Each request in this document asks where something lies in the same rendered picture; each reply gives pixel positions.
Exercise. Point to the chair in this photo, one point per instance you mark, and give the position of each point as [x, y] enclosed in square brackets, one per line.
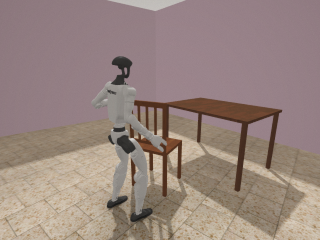
[147, 146]

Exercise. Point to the right robot hand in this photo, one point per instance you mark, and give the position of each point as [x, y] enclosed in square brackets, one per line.
[156, 141]

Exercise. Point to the table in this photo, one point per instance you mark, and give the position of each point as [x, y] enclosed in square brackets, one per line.
[231, 111]

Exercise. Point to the left robot foot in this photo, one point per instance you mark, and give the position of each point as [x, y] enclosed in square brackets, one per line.
[119, 200]

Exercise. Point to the robot right forearm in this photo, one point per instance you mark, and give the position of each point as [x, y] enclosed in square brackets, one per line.
[135, 125]

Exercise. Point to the left robot thigh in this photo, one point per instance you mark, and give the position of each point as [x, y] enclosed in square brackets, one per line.
[121, 168]

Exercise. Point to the robot left upper arm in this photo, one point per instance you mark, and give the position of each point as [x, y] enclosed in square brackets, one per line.
[103, 94]

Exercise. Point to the robot right upper arm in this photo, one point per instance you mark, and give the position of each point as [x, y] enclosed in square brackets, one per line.
[129, 94]

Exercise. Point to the robot left forearm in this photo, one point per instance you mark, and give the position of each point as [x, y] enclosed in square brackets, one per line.
[104, 103]

